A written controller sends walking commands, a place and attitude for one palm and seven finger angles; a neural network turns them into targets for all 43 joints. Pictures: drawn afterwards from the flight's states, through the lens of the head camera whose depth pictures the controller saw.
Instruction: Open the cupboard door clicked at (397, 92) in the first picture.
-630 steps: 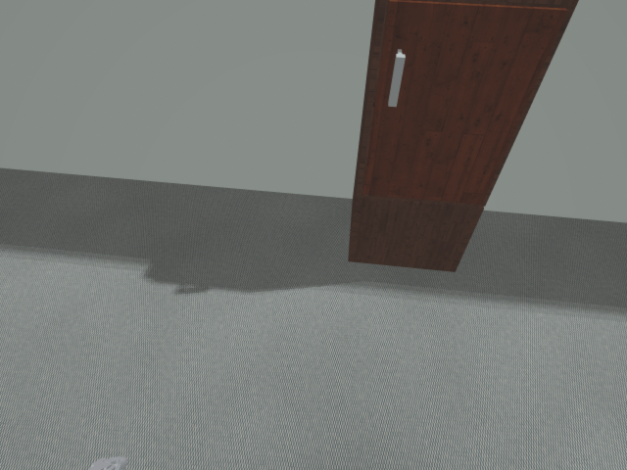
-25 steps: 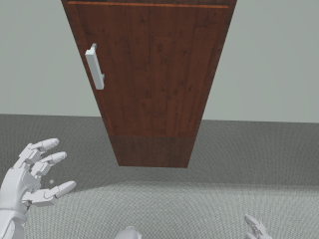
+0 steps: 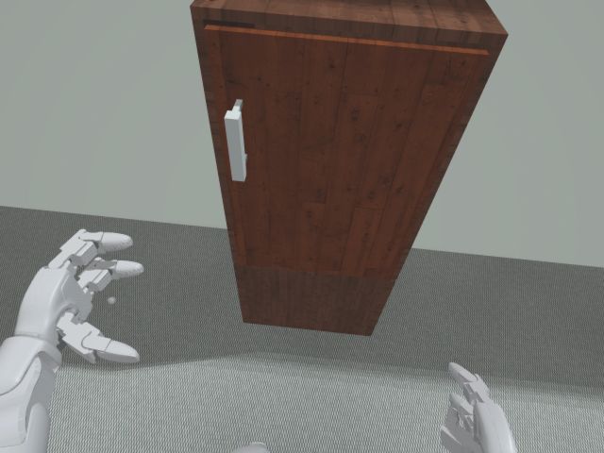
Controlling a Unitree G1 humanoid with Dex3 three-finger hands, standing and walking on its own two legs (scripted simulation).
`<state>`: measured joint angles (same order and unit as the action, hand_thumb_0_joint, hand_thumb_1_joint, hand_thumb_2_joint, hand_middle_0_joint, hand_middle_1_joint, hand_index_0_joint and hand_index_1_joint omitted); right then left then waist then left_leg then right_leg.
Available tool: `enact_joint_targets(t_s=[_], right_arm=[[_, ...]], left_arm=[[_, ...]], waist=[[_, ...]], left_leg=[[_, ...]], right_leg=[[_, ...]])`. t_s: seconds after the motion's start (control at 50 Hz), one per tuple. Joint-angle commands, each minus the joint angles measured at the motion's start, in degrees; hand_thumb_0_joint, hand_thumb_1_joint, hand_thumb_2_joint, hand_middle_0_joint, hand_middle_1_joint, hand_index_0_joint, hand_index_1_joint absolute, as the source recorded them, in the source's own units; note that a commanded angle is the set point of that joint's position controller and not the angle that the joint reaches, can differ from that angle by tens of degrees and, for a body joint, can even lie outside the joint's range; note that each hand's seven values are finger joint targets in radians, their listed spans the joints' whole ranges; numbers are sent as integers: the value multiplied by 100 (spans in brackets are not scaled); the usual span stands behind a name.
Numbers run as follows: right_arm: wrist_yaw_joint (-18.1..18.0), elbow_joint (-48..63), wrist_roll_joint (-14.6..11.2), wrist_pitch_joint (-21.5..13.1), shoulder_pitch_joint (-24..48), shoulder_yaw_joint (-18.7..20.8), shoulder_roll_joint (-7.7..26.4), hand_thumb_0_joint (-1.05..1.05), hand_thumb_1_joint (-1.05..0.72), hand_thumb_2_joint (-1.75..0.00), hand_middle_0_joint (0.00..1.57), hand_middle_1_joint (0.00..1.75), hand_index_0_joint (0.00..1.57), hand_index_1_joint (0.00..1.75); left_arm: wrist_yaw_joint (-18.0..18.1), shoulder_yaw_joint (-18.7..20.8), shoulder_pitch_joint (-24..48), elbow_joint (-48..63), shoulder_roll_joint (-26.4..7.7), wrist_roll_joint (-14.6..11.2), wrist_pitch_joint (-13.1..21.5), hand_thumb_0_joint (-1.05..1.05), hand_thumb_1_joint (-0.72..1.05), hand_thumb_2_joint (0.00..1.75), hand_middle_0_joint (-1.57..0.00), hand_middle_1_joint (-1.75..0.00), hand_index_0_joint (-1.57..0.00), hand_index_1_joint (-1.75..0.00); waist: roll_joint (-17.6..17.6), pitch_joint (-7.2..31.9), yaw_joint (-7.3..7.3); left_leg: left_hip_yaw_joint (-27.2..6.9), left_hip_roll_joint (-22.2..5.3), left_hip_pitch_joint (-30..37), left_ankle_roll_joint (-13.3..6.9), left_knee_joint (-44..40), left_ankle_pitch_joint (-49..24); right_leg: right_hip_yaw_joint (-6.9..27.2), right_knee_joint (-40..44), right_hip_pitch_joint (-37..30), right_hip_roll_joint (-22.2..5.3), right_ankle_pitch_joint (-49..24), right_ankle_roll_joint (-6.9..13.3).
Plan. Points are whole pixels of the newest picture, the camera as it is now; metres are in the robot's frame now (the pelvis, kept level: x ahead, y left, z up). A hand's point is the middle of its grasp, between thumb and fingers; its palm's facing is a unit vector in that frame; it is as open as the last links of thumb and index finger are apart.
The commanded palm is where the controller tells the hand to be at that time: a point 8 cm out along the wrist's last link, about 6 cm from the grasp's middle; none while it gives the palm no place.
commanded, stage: raise the hand with hooked fingers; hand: left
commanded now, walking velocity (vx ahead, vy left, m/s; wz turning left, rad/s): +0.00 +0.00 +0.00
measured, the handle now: (238, 141) +0.58 +0.16 +0.09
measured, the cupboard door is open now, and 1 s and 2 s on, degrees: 0 0 0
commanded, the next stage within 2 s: move the hooked fingers beside the handle in 0.74 s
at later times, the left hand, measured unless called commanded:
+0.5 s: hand (118, 273) +0.29 +0.25 +0.10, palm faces +0.00 -1.00 -0.01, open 14.0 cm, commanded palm +0.26 +0.30 +0.11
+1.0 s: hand (141, 266) +0.30 +0.23 +0.10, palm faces +0.03 -1.00 -0.01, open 14.0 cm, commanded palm +0.29 +0.27 +0.10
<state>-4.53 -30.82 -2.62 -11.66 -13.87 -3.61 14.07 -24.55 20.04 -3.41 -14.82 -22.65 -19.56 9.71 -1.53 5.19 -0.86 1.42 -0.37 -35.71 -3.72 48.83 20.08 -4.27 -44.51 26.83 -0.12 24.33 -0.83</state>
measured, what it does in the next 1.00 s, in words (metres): stands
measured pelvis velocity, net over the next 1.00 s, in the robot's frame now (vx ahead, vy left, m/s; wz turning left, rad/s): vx -0.01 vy -0.05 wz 0.00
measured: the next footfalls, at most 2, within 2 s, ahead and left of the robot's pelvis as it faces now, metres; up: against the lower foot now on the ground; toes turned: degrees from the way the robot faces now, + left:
none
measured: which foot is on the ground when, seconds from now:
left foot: down 0.00-1.00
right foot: down 0.00-1.00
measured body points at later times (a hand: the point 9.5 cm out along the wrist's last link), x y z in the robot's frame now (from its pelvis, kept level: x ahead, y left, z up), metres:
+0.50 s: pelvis +0.00 -0.02 +0.01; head +0.02 -0.01 +0.46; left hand +0.28 +0.30 +0.10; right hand +0.14 -0.28 -0.06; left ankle +0.05 +0.07 -0.70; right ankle -0.02 -0.14 -0.70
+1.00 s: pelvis -0.01 -0.05 +0.01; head +0.02 -0.05 +0.46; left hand +0.29 +0.28 +0.10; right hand +0.15 -0.30 -0.08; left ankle +0.05 +0.07 -0.70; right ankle -0.02 -0.14 -0.70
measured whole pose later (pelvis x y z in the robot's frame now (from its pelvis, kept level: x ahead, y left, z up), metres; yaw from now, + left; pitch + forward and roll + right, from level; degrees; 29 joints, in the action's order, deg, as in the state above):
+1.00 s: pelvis -0.01 -0.05 +0.01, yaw +0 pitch +5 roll -2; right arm -5.8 -34.3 -3.2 -9.9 -15.6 -2.7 16.3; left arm -28.7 23.8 9.1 -29.9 -25.0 -19.9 11.8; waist -1.9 3.3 -0.2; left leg 0.2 -2.3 -32.4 -0.2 44.7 17.6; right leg -5.1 -42.9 24.9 2.1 23.4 2.5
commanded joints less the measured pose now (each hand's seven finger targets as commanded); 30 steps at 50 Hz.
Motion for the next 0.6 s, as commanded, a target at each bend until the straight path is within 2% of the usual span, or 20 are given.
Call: enact_joint_targets(t_s=[0.0, 0.04, 0.06, 0.08, 0.1, 0.18, 0.2, 0.22, 0.26, 0.28, 0.36, 0.38, 0.46, 0.48, 0.5, 0.54, 0.58], right_arm=[[-126, 764, -27, -293, 118, 418, 995, 0, -90, -90, 20, 30, 20, 30], [-139, 711, 0, -310, 101, 392, 974, 0, -90, -90, 20, 30, 20, 30], [-147, 680, 3, -303, 93, 386, 976, 0, -90, -90, 20, 30, 20, 30], [-147, 636, 14, -284, 91, 374, 1002, 0, -90, -90, 20, 30, 20, 30], [-153, 626, -9, -270, 108, 364, 989, 0, -90, -90, 20, 30, 20, 30], [-197, 590, -57, -203, 100, 367, 1034, 0, -90, -90, 20, 30, 20, 30], [-201, 607, -81, -197, 102, 373, 1033, 0, -90, -90, 20, 30, 20, 30], [-208, 609, -89, -189, 94, 381, 1045, 0, -90, -90, 20, 30, 20, 30], [-180, 669, -92, -195, 80, 393, 1047, 0, -90, -90, 20, 30, 20, 30], [-159, 695, -78, -201, 49, 396, 1063, 0, -90, -90, 20, 30, 20, 30], [-89, 719, -53, -217, 46, 441, 1057, 0, -90, -90, 20, 30, 20, 30], [-81, 706, -37, -218, 24, 443, 1063, 0, -90, -90, 20, 30, 20, 30], [-75, 639, -32, -211, 0, 451, 1029, 0, -90, -90, 20, 30, 20, 30], [-76, 634, -21, -201, -12, 441, 1035, 0, -90, -90, 20, 30, 20, 30], [-83, 634, -37, -204, 23, 452, 1018, 0, -90, -90, 20, 30, 20, 30], [-103, 603, -50, -201, 12, 443, 1003, 0, -90, -90, 20, 30, 20, 30], [-120, 606, -51, -195, 15, 452, 1019, 0, -90, -90, 20, 30, 20, 30]], left_arm=[[-83, 633, 1711, 1543, -1449, -101, 433, 0, -50, 30, -30, -120, -30, -120], [-19, 770, 1762, 1515, -1536, -110, 558, 0, -50, 30, -30, -120, -30, -120], [-7, 820, 1807, 1394, -1570, -111, 588, 0, -50, 30, -30, -120, -30, -120], [-40, 909, 1829, 1211, -1679, -126, 567, 0, -50, 30, -30, -120, -30, -120], [-67, 863, 1951, 1158, -1638, -128, 556, 0, -50, 30, -30, -120, -30, -120], [-330, 817, 2025, 330, -1650, -142, 210, 0, -50, 30, -30, -120, -30, -120], [-400, 741, 2130, 333, -1640, -130, 133, 0, -50, 30, -30, -120, -30, -120], [-450, 755, 2186, 252, -1695, -137, 59, 0, -50, 30, -30, -120, -30, -120], [-546, 643, 1974, 118, -1546, -170, -16, 0, -50, 30, -30, -120, -30, -120], [-582, 682, 1894, 100, -1562, -209, -7, 0, -50, 30, -30, -120, -30, -120], [-507, 885, 1924, 459, -1733, -252, 233, 0, -50, 30, -30, -120, -30, -120], [-455, 1024, 1990, 523, -1871, -278, 314, 0, -50, 30, -30, -120, -30, -120], [-302, 1082, 2082, 608, -1867, -226, 541, 0, -50, 30, -30, -120, -30, -120], [-272, 1086, 2172, 616, -1928, -205, 554, 0, -50, 30, -30, -120, -30, -120], [-269, 1060, 2136, 636, -1900, -182, 567, 0, -50, 30, -30, -120, -30, -120], [-305, 926, 2060, 511, -1760, -166, 539, 0, -50, 30, -30, -120, -30, -120], [-373, 930, 1975, 394, -1755, -228, 492, 0, -50, 30, -30, -120, -30, -120]], waist=[[-703, 1230, 95], [-753, 1279, 87], [-620, 1188, 99], [-707, 1095, 64], [-671, 1030, 100], [-607, 765, 68], [-682, 813, 92], [-640, 824, 95], [-404, 825, 81], [-269, 891, 39], [-378, 1019, 19], [-283, 997, 0], [-568, 1002, 47], [-525, 940, 48], [-724, 1001, 67], [-684, 910, 95], [-342, 881, 98]], left_leg=[[-821, -168, 2169, 359, -1213, -841], [-886, -196, 2356, 393, -1288, -893], [-884, -198, 2288, 385, -1307, -875], [-850, -166, 2216, 386, -1308, -848], [-854, -174, 2202, 383, -1349, -812], [-733, -101, 1932, 323, -1420, -613], [-716, -102, 1991, 322, -1438, -642], [-719, -102, 2008, 312, -1450, -608], [-690, -81, 1945, 277, -1439, -651], [-647, -54, 1900, 256, -1380, -793], [-566, -39, 1992, 238, -1316, -943], [-539, -24, 1935, 229, -1278, -1008], [-455, -20, 1964, 215, -1250, -977], [-456, -14, 1894, 207, -1246, -923], [-397, -2, 1945, 192, -1218, -919], [-382, 0, 1892, 185, -1214, -852], [-340, 13, 1754, 154, -1142, -880]], right_leg=[[-51, 570, 524, 311, -828, 299], [-54, 605, 533, 305, -824, 300], [-59, 631, 490, 303, -837, 293], [-40, 675, 435, 330, -855, 319], [-53, 706, 415, 311, -843, 312], [-19, 888, 239, 291, -835, 319], [-26, 909, 248, 272, -856, 309], [-20, 942, 252, 269, -854, 299], [-24, 976, 207, 273, -883, 292], [-8, 985, 89, 298, -968, 313], [23, 963, 111, 298, -1046, 296], [52, 965, 27, 320, -1103, 314], [97, 955, 82, 287, -1083, 282], [114, 964, 41, 298, -1037, 294], [164, 987, 54, 272, -1057, 274], [167, 1021, 71, 258, -1033, 260], [247, 1067, -36, 250, -1121, 228]])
